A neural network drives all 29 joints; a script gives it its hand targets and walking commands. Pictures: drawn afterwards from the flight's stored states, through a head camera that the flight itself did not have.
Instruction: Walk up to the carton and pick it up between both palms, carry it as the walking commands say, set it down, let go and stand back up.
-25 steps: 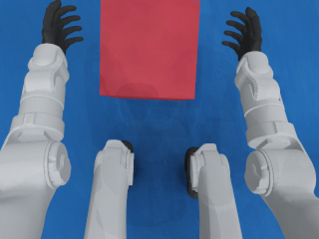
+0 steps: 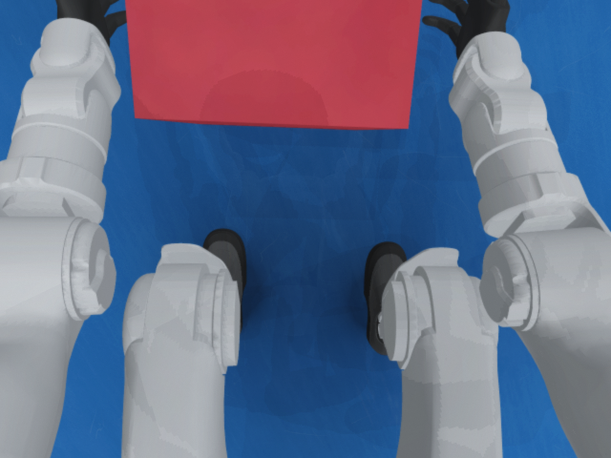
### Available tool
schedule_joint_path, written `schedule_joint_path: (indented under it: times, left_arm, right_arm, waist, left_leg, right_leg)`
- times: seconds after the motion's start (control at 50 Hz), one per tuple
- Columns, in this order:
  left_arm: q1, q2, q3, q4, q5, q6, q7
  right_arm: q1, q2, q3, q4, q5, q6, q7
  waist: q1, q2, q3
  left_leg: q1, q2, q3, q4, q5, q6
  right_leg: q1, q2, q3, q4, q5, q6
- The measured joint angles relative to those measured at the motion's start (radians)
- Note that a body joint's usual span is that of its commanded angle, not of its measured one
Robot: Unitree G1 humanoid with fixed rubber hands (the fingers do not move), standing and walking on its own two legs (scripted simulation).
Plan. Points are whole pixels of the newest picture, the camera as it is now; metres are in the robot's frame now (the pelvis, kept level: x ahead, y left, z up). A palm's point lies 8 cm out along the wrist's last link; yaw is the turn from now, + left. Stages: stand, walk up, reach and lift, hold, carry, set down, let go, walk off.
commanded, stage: reach and lift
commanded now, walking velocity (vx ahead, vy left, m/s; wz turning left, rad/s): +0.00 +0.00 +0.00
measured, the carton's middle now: (279, 16) +0.55 +0.07 -0.26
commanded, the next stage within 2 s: none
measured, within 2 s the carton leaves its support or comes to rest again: leaves its support in 1.54 s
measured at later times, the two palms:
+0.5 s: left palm (76, 12) +0.51 +0.25 -0.19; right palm (469, 24) +0.54 -0.12 -0.19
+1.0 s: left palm (108, 4) +0.52 +0.22 -0.19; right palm (460, 17) +0.54 -0.11 -0.18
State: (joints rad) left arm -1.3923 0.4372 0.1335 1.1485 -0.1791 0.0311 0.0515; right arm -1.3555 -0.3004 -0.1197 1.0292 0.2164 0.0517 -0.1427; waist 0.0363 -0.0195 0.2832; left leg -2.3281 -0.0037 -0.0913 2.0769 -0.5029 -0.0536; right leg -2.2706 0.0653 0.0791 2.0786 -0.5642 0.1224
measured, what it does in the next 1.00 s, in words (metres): stands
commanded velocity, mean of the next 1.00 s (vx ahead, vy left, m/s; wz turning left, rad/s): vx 0.00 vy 0.00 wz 0.00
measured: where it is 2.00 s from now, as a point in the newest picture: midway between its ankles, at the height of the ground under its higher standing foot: (305, 310)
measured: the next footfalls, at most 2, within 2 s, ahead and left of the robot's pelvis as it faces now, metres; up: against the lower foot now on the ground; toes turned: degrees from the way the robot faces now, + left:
none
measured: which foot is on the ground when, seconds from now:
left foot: down 0.00-1.00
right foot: down 0.00-1.00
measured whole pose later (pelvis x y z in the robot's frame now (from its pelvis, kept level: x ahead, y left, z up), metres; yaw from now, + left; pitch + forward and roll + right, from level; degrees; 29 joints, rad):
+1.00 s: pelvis -0.01 +0.00 +0.00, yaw +0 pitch +41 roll -3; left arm -1.50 0.39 0.02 1.24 -0.24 0.00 0.09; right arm -1.44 -0.27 -0.08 1.13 0.24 0.02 -0.19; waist 0.04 -0.03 0.30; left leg -2.31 -0.01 -0.10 2.09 -0.49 -0.06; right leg -2.25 0.05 0.06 2.10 -0.56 0.10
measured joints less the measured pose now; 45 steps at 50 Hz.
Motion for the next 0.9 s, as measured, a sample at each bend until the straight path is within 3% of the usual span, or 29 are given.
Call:
schedule_joint_path:
  times: [0.04, 0.18, 0.28, 0.52, 0.68, 0.9]
  left_arm:
    - [-0.013, 0.003, -0.008, -0.012, -0.014, -0.002, 0.005]
    - [-0.101, 0.045, -0.050, -0.039, -0.070, -0.003, 0.023]
    - [-0.077, 0.031, -0.064, -0.019, -0.063, 0.011, 0.024]
    - [-0.087, 0.021, -0.089, 0.084, -0.084, 0.006, 0.011]
    - [-0.107, -0.033, -0.095, 0.114, -0.061, -0.018, 0.013]
    - [-0.095, -0.041, -0.111, 0.080, -0.063, -0.028, 0.031]
  right_arm:
    - [-0.013, -0.011, 0.014, -0.016, 0.011, -0.002, -0.004]
    - [-0.108, -0.078, 0.080, -0.039, 0.065, 0.013, -0.021]
    - [-0.099, -0.060, 0.077, 0.010, 0.086, 0.023, -0.018]
    - [-0.079, 0.002, 0.036, 0.104, 0.023, 0.001, -0.010]
    - [-0.077, 0.019, 0.051, 0.109, 0.013, -0.021, 0.005]
    - [-0.077, 0.028, 0.061, 0.093, 0.019, -0.034, -0.037]
  waist:
    - [0.003, 0.008, 0.050]
    - [0.002, -0.011, 0.249]
    - [0.009, -0.024, 0.237]
    - [-0.002, -0.002, 0.077]
    - [-0.003, 0.001, 0.018]
    - [0.002, -0.007, 0.022]
  left_leg:
    - [0.018, 0.003, 0.004, 0.016, 0.006, -0.012]
    - [0.114, 0.005, 0.004, 0.055, -0.009, 0.001]
    - [0.125, 0.002, -0.009, 0.073, -0.016, -0.009]
    - [0.055, -0.009, -0.004, 0.050, 0.006, -0.005]
    - [0.017, -0.003, -0.003, 0.031, 0.007, 0.003]
    - [0.018, -0.003, -0.003, 0.017, 0.009, -0.001]
  right_leg:
    - [0.018, -0.002, 0.002, 0.018, -0.004, -0.001]
    - [0.110, -0.003, -0.001, 0.060, -0.010, -0.006]
    - [0.123, -0.008, -0.014, 0.077, -0.018, -0.015]
    - [0.060, -0.027, -0.016, 0.059, -0.009, -0.018]
    - [0.023, -0.024, -0.017, 0.035, -0.002, -0.015]
    - [0.021, -0.019, -0.016, 0.021, 0.003, -0.017]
